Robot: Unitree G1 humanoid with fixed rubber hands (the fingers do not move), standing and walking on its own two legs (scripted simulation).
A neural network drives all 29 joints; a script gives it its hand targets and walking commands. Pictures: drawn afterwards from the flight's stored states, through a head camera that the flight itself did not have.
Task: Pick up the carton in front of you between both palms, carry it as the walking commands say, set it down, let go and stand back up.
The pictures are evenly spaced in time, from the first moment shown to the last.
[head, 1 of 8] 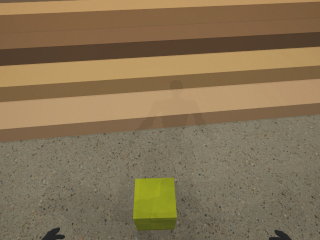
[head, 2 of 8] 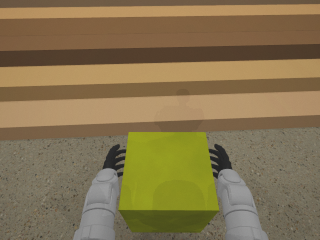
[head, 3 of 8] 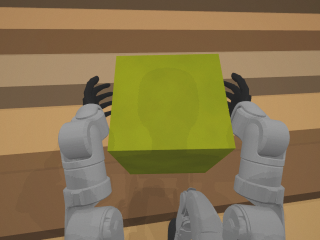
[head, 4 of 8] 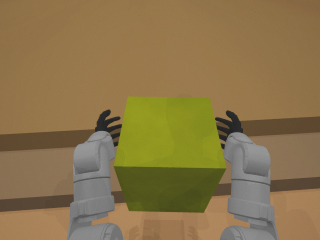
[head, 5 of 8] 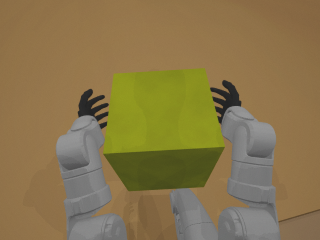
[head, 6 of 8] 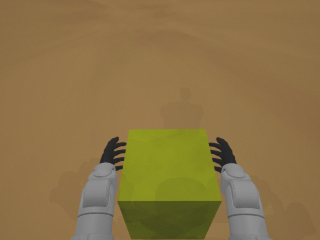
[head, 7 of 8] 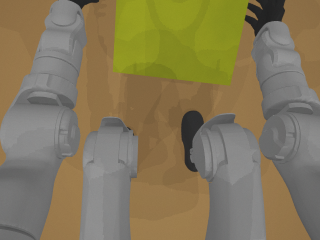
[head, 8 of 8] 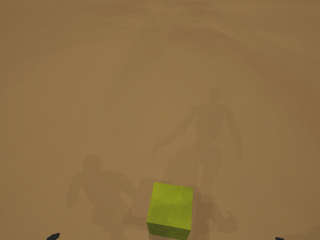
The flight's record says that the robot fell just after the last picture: no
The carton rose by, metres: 1.93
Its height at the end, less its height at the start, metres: +1.19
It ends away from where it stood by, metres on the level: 5.17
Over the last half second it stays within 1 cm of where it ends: yes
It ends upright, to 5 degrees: yes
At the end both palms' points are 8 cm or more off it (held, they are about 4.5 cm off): yes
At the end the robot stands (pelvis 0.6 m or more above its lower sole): yes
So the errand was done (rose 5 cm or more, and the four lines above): yes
